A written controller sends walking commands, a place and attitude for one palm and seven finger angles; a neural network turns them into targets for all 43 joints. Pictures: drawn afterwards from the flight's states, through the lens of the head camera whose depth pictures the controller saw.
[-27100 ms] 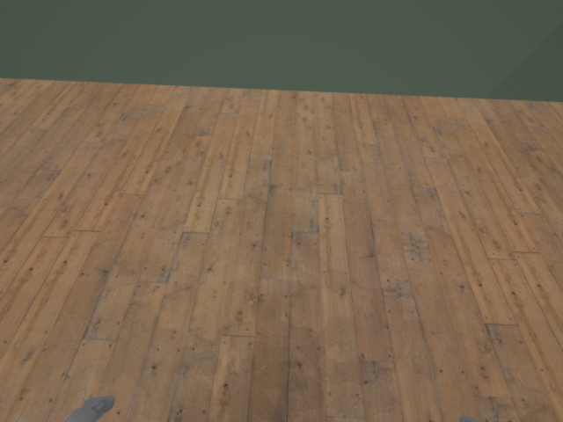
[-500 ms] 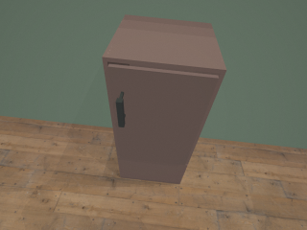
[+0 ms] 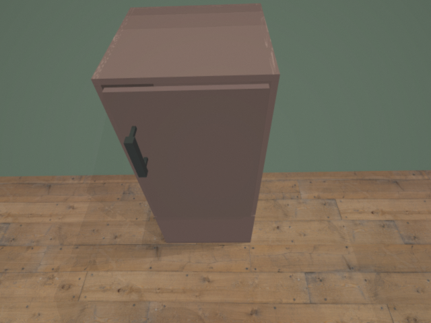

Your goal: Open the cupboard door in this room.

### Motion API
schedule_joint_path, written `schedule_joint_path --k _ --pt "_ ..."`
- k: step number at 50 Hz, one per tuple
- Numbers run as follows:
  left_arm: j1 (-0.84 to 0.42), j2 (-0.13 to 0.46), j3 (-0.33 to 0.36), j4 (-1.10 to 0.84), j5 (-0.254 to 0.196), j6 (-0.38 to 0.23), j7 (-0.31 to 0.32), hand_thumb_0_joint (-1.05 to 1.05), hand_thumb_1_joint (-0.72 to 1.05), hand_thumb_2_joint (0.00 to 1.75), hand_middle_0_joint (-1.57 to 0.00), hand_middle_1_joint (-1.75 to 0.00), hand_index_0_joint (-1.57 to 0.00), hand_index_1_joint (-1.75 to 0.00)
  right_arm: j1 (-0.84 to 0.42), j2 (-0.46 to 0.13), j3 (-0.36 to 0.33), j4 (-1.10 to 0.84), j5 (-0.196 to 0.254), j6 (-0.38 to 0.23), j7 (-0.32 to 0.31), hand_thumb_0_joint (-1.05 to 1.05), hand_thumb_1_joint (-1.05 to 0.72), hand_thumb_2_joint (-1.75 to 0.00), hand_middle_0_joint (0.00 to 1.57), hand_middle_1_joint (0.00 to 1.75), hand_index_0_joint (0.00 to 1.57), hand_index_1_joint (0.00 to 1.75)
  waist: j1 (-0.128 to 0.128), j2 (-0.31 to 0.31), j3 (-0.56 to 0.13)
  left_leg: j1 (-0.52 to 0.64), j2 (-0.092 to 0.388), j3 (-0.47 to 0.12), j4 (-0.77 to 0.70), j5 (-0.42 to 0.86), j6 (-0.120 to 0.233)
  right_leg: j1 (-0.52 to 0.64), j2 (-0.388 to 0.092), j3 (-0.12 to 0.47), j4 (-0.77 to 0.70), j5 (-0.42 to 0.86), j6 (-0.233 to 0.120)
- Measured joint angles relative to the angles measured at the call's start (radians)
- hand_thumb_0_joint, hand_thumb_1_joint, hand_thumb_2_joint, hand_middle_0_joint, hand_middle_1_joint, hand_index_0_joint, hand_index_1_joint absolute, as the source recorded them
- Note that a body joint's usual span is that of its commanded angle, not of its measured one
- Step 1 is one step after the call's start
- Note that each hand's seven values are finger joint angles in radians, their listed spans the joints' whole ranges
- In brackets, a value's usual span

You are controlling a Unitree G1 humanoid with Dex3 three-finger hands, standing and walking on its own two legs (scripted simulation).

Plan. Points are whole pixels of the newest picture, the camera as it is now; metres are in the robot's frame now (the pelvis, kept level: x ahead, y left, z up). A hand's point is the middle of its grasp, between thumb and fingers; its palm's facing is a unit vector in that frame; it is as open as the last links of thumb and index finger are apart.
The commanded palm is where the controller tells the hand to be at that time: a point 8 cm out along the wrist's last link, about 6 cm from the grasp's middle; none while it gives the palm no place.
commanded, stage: look again from close up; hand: left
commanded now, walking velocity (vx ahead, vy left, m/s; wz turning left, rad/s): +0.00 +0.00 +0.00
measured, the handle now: (138, 152) +0.52 +0.23 -0.03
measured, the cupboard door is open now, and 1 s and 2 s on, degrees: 0 0 0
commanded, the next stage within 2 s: raise the hand with hooked fingers in 0.24 s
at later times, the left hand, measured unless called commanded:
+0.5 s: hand (120, 309) +0.16 +0.19 -0.05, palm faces +0.26 -0.95 -0.18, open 7.4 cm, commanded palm +0.11 +0.23 -0.06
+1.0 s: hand (109, 309) +0.16 +0.20 -0.04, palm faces -0.03 -1.00 -0.07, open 10.1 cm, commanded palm +0.14 +0.26 -0.05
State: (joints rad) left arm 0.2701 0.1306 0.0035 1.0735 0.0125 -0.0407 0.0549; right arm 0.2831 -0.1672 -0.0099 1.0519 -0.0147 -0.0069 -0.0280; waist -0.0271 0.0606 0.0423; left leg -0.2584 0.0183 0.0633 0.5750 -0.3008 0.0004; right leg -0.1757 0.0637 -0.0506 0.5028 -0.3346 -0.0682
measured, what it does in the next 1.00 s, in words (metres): lowers itself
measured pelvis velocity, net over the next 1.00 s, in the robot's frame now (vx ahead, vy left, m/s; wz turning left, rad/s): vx -0.08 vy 0.00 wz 0.03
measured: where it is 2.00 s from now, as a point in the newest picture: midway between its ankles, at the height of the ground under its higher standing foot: outside the picture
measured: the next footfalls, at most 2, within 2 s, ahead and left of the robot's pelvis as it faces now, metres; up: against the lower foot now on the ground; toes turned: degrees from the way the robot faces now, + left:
none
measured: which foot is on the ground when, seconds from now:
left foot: down 0.00-1.00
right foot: down 0.00-1.00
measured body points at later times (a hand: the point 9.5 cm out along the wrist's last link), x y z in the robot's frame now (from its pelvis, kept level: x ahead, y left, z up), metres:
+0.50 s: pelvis +0.00 +0.00 +0.00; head +0.01 -0.03 +0.45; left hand +0.14 +0.24 -0.03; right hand +0.09 -0.25 -0.14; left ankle -0.01 +0.10 -0.73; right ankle -0.04 -0.08 -0.73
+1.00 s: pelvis -0.08 +0.00 -0.10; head -0.01 +0.02 +0.34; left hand +0.15 +0.25 -0.03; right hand +0.14 -0.21 -0.17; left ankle -0.01 +0.10 -0.73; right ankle -0.04 -0.08 -0.73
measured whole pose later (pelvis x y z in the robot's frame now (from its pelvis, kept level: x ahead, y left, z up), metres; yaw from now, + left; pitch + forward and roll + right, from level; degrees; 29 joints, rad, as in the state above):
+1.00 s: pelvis -0.08 +0.00 -0.10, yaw +2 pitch +14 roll -4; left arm 0.22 0.27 0.17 0.11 -0.29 -0.53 -0.35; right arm 0.15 -0.23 0.04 0.56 0.02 -0.21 -0.06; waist 0.03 0.03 -0.12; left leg -1.02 0.01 -0.04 1.25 -0.48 0.02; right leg -0.91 0.05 -0.16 1.20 -0.54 -0.08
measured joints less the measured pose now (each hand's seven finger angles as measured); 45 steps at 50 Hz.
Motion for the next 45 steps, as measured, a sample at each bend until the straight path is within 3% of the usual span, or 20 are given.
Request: schedule_joint_path --k 3,18,19,20,22,24,26,29,33,35,37,41,45 --pt "-0.001 0.010 0.001 0.008 -0.002 0.017 0.004 0.01 0.93 0.90 -0.20 -0.30 -0.20 -0.30 -0.019 -0.002 0.003 0.013 -0.002 -0.006 -0.010 0.02 -0.94 -0.90 0.20 0.30 0.20 0.30 0.011 -0.028 -0.026 0.041 -0.013 0.002 -0.019 -0.022 0.019 0.021 -0.010 0.000 0.029 -0.032 -0.002" --pt "0.042 0.013 -0.011 0.011 0.001 0.013 -0.003 0.00 0.91 0.90 -0.20 -0.30 -0.20 -0.30 -0.054 -0.009 0.022 0.023 0.005 -0.004 -0.010 0.01 -0.93 -0.90 0.20 0.30 0.20 0.30 0.029 -0.041 -0.039 0.067 -0.008 0.012 -0.076 0.007 0.009 0.055 -0.005 0.012 -0.051 0.005 0.003" --pt "0.093 0.013 -0.002 -0.143 -0.043 0.065 -0.004 0.01 0.91 0.90 -0.20 -0.30 -0.20 -0.30 -0.036 -0.012 0.024 -0.017 0.021 -0.012 -0.012 0.01 -0.93 -0.90 0.20 0.30 0.20 0.30 0.033 -0.043 -0.032 0.054 -0.005 0.008 -0.066 0.039 0.016 0.044 -0.001 0.015 -0.044 0.008 0.004" --pt "0.150 0.020 0.009 -0.324 -0.071 0.074 0.006 0.01 0.92 0.90 -0.20 -0.30 -0.20 -0.31 -0.011 -0.014 0.029 -0.060 0.028 -0.054 -0.026 0.01 -0.93 -0.90 0.20 0.30 0.20 0.30 0.045 -0.052 -0.023 0.061 -0.008 0.015 -0.076 0.034 0.017 0.031 -0.003 0.024 -0.023 0.004 0.002" --pt "0.210 0.038 0.005 -0.599 -0.115 0.025 0.044 0.02 0.92 0.89 -0.20 -0.31 -0.20 -0.31 0.025 -0.028 0.024 -0.120 0.039 -0.145 -0.048 0.01 -0.93 -0.90 0.20 0.30 0.20 0.30 0.043 -0.057 -0.030 0.056 -0.029 0.014 -0.091 0.016 0.017 -0.003 -0.024 0.019 0.028 -0.018 0.004" --pt "0.188 0.036 0.012 -0.770 -0.155 -0.007 0.052 0.02 0.91 0.89 -0.20 -0.32 -0.20 -0.32 0.032 -0.054 0.009 -0.180 0.050 -0.187 -0.054 0.01 -0.92 -0.90 0.20 0.30 0.20 0.30 0.023 -0.037 -0.045 0.014 -0.050 -0.007 -0.061 0.011 0.020 -0.037 -0.046 -0.004 0.064 -0.042 0.006" --pt "0.121 0.030 0.038 -0.852 -0.172 -0.084 0.022 0.02 0.88 0.88 -0.20 -0.34 -0.20 -0.34 0.008 -0.083 -0.001 -0.231 0.041 -0.208 -0.055 0.01 -0.92 -0.90 0.20 0.30 0.20 0.30 0.001 -0.009 -0.075 -0.069 -0.054 -0.024 0.004 0.001 0.024 -0.107 -0.053 -0.025 0.117 -0.055 0.008" --pt "0.005 0.037 0.099 -0.855 -0.197 -0.265 -0.077 0.01 0.82 0.86 -0.20 -0.37 -0.20 -0.37 -0.052 -0.096 -0.013 -0.297 0.021 -0.222 -0.038 0.01 -0.91 -0.90 0.20 0.30 0.20 0.30 -0.008 -0.020 -0.139 -0.241 -0.049 -0.018 0.132 -0.031 0.020 -0.286 -0.056 -0.022 0.256 -0.089 0.005" --pt "-0.041 0.048 0.145 -0.816 -0.261 -0.464 -0.310 0.00 0.73 0.82 -0.21 -0.42 -0.21 -0.42 -0.112 -0.092 -0.029 -0.398 0.023 -0.229 0.004 0.01 -0.91 -0.90 0.20 0.30 0.20 0.30 0.006 -0.090 -0.179 -0.429 -0.033 -0.009 0.308 -0.086 0.005 -0.487 -0.039 -0.002 0.440 -0.140 -0.014" --pt "-0.014 0.047 0.153 -0.791 -0.275 -0.481 -0.396 0.00 0.69 0.80 -0.21 -0.45 -0.21 -0.45 -0.126 -0.103 -0.037 -0.455 0.031 -0.221 0.011 0.01 -0.91 -0.90 0.20 0.30 0.20 0.30 0.008 -0.105 -0.185 -0.495 -0.028 -0.013 0.384 -0.111 0.009 -0.549 -0.036 -0.008 0.509 -0.163 -0.017" --pt "0.032 0.050 0.160 -0.782 -0.284 -0.451 -0.428 0.00 0.64 0.78 -0.22 -0.48 -0.22 -0.48 -0.134 -0.113 -0.045 -0.505 0.036 -0.205 0.008 0.01 -0.91 -0.90 0.20 0.30 0.20 0.30 0.016 -0.111 -0.185 -0.545 -0.024 -0.019 0.447 -0.134 0.007 -0.593 -0.035 -0.015 0.564 -0.183 -0.017" --pt "0.110 0.057 0.188 -0.822 -0.289 -0.437 -0.371 0.01 0.54 0.75 -0.23 -0.53 -0.23 -0.54 -0.135 -0.117 -0.053 -0.559 0.032 -0.195 -0.011 0.01 -0.91 -0.90 0.20 0.30 0.20 0.30 0.043 -0.100 -0.178 -0.630 -0.014 -0.048 0.554 -0.167 0.007 -0.654 -0.027 -0.048 0.635 -0.207 -0.019" --pt "0.103 0.084 0.203 -0.944 -0.297 -0.531 -0.317 0.01 0.44 0.71 -0.23 -0.59 -0.23 -0.60 -0.136 -0.098 -0.025 -0.535 0.021 -0.211 -0.028 0.01 -0.91 -0.90 0.20 0.30 0.20 0.30 0.064 -0.075 -0.171 -0.705 -0.006 -0.087 0.638 -0.186 0.009 -0.701 -0.019 -0.089 0.681 -0.216 -0.025"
